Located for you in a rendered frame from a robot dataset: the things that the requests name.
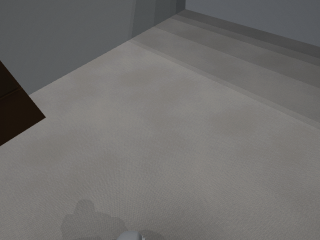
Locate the robot left thigh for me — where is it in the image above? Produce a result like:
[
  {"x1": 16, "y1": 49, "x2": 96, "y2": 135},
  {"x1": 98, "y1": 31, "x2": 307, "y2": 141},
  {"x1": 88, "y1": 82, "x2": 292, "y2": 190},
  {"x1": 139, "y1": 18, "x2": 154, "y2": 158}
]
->
[{"x1": 116, "y1": 230, "x2": 146, "y2": 240}]

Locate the cupboard door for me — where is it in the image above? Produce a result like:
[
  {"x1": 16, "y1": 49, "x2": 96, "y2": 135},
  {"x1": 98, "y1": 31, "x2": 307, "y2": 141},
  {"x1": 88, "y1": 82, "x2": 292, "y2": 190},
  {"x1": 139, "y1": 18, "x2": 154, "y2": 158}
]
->
[{"x1": 0, "y1": 66, "x2": 17, "y2": 96}]

